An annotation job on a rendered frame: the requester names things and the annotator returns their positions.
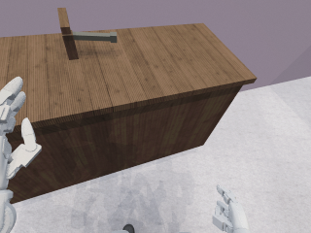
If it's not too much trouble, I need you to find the tap lever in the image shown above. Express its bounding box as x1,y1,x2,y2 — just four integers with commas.
72,31,118,43

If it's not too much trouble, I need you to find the right robot hand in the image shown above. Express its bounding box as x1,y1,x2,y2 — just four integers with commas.
212,184,251,233

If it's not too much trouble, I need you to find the left robot forearm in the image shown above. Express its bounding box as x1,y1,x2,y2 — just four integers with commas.
0,189,17,233

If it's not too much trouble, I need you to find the left robot hand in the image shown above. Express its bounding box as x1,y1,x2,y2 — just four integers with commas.
0,77,42,190

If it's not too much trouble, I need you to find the counter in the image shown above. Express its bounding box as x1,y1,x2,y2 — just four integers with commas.
0,8,257,204

